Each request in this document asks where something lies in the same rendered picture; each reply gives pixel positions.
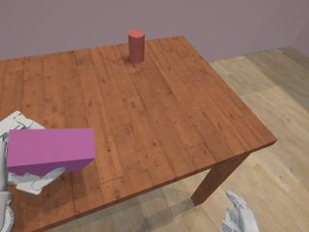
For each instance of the table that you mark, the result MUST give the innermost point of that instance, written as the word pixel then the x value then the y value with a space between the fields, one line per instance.
pixel 155 123

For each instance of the sponge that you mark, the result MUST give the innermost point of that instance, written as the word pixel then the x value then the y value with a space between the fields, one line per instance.
pixel 40 151

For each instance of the robot right hand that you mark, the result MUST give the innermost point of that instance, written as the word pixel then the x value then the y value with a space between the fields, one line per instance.
pixel 242 221

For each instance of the robot left hand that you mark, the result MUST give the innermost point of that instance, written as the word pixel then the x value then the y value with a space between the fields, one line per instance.
pixel 29 182

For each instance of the left robot forearm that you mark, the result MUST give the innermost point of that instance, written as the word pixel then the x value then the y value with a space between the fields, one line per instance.
pixel 7 214

